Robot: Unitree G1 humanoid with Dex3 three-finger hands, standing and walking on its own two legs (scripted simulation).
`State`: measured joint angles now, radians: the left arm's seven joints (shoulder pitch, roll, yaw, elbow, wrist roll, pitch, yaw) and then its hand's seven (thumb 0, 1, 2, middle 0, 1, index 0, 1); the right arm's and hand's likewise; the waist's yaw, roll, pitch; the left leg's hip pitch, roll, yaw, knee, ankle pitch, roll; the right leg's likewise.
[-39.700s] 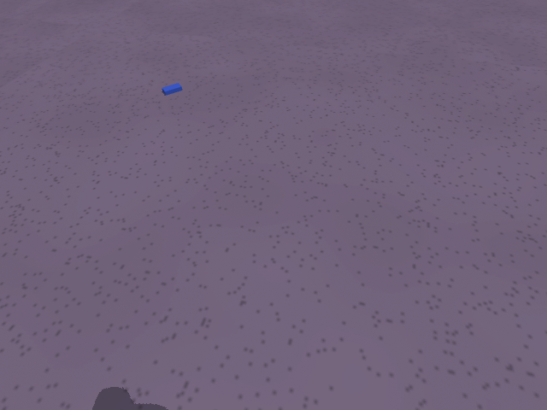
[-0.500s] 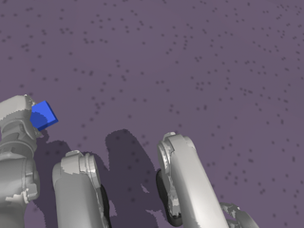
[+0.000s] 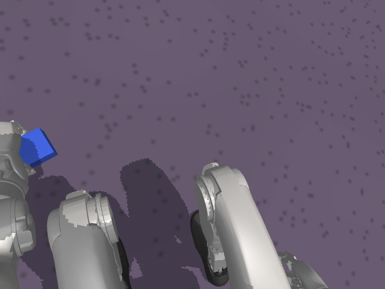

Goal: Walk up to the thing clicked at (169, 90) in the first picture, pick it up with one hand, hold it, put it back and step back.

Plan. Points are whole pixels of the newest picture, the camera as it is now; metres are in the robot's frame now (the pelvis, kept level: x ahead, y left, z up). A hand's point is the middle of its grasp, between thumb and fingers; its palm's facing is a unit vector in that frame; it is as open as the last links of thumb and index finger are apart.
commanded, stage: lower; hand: left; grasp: from above
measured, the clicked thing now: (19, 156) +0.43 +0.32 -0.22
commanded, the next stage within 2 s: rest in 0.10 s
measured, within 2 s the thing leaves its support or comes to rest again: rests again in 0.80 s
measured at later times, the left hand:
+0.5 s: hand (31, 155) +0.43 +0.30 -0.24, palm faces -0.41 -0.23 -0.88, open 9.4 cm
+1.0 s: hand (36, 155) +0.43 +0.30 -0.27, palm faces -0.40 -0.24 -0.88, open 9.4 cm
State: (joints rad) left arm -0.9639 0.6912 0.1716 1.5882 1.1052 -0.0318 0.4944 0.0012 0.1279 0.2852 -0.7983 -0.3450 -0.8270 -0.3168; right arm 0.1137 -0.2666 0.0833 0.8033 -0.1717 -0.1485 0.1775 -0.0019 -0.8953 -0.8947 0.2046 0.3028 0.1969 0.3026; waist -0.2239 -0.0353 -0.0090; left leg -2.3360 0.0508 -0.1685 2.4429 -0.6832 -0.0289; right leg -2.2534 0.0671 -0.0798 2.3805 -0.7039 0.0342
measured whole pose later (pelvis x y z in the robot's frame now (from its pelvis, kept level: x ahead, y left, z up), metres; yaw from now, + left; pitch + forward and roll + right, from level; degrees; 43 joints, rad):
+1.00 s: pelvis +0.00 +0.01 -0.02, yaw -5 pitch +28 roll -12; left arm -1.02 0.88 0.21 1.77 1.12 -0.08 0.68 0.00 0.15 0.29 -0.77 -0.37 -0.80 -0.34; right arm 0.07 -0.31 0.24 0.76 -0.25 -0.28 0.29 0.00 -0.89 -0.89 0.20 0.30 0.20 0.30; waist -0.32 -0.13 0.14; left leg -2.35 0.05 -0.26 2.55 -0.72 -0.02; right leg -2.23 0.10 -0.15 2.41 -0.71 0.06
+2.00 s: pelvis +0.00 +0.01 -0.01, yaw -7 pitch +26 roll -14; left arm -1.04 0.95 0.18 1.80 1.09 -0.08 0.70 0.01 -0.34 0.82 -0.26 -0.85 -0.25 -0.85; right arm 0.08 -0.34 0.29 0.73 -0.26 -0.33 0.32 0.00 -0.89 -0.90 0.20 0.30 0.20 0.30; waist -0.35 -0.16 0.19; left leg -2.33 0.05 -0.30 2.55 -0.71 -0.02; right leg -2.19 0.10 -0.18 2.38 -0.69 0.06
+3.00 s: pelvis -0.01 +0.00 +0.03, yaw +1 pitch +31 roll -8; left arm -0.85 0.70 -0.04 1.23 1.12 -0.15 0.24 0.00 -0.50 1.00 -0.09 -0.99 -0.09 -1.00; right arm 0.08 -0.29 0.08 0.69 -0.11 -0.07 0.20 0.00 -0.90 -0.90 0.20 0.30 0.20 0.30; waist -0.15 -0.01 -0.06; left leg -2.25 0.04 -0.16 2.35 -0.66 -0.01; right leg -2.15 0.05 -0.08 2.28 -0.69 0.04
